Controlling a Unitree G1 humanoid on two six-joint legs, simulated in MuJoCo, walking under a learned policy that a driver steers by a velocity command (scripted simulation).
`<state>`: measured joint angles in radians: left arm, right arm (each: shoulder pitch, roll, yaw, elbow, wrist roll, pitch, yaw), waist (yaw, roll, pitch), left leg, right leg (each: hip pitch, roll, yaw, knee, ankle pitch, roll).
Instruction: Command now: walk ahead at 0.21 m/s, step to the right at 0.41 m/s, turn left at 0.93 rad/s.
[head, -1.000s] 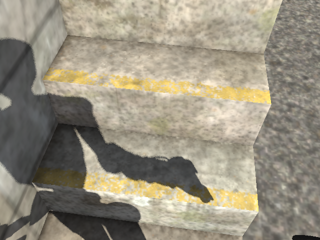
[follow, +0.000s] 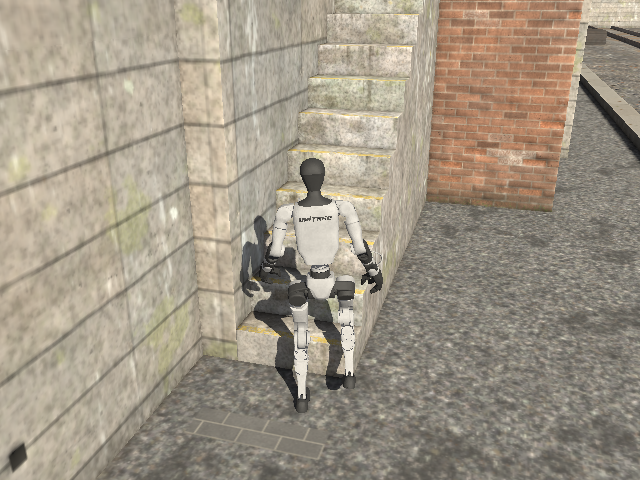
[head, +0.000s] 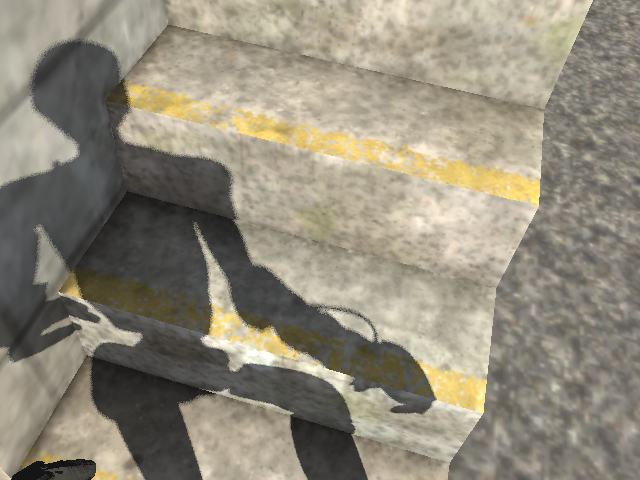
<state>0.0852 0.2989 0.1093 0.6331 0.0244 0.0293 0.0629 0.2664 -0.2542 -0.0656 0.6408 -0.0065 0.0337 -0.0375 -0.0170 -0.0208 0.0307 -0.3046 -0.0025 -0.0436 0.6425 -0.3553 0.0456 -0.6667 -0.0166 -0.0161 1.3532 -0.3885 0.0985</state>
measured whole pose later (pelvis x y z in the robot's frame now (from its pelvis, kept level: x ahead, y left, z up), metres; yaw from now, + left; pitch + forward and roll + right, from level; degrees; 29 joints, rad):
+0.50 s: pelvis +0.04 -0.10 +0.00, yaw +12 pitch +2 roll -3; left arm 0.24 0.27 0.05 0.62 0.01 0.02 -0.03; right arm 0.04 -0.30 -0.04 0.54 -0.02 0.05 -0.12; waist 0.05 0.06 0.00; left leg -0.40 0.01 -0.23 0.95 -0.55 -0.04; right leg -0.27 0.06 -0.01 0.51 -0.29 -0.02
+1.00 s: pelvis +0.06 -0.21 +0.00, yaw -12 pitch -2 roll -2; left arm 0.19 0.31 0.06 0.49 -0.01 0.12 -0.05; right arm 0.48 -0.23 -0.04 0.76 -0.03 0.01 -0.10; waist 0.01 -0.11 0.08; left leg -0.15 0.15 0.17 0.57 -0.36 -0.03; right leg -0.87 0.00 0.20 1.73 -0.12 0.11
